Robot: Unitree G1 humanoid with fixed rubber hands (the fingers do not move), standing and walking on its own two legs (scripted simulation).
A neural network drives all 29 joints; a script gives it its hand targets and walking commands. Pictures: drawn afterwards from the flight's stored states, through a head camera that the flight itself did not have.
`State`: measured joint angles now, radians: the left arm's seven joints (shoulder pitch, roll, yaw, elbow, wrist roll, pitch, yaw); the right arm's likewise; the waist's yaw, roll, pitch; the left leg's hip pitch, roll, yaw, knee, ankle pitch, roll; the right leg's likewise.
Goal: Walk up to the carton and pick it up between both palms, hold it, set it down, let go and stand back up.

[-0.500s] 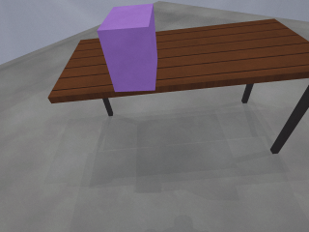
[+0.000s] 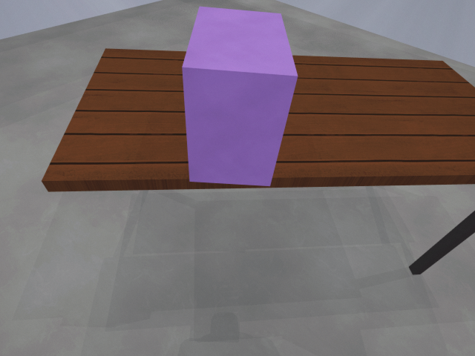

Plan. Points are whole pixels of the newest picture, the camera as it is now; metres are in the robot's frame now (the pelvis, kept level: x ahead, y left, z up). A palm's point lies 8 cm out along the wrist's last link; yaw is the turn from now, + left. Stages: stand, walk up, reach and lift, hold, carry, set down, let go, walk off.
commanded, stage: walk up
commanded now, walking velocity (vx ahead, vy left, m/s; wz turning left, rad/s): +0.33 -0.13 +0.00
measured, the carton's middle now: (235, 97) +0.67 +0.01 +0.09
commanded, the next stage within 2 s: none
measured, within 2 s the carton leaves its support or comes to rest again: neither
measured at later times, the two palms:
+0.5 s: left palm (165, 311) +0.26 +0.14 -0.14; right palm out of the picture +0.03 -0.31 -0.15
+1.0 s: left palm (110, 346) +0.20 +0.23 -0.14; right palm (384, 317) +0.24 -0.30 -0.13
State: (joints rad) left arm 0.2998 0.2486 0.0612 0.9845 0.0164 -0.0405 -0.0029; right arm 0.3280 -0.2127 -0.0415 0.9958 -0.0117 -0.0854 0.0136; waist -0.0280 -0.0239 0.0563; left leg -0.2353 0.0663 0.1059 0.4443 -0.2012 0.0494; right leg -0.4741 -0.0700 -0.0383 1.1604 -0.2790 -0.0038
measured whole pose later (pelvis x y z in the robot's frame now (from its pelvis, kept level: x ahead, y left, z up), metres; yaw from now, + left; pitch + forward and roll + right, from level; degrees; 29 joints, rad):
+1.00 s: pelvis +0.18 -0.04 -0.01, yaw +0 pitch +0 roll +1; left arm 0.25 0.27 0.04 0.98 0.04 0.01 0.05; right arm 0.21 -0.24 -0.08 0.94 -0.01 0.06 0.00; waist 0.02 -0.03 0.05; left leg -0.37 0.06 0.02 0.76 -0.33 -0.06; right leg -0.25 -0.15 -0.13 0.46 -0.19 0.06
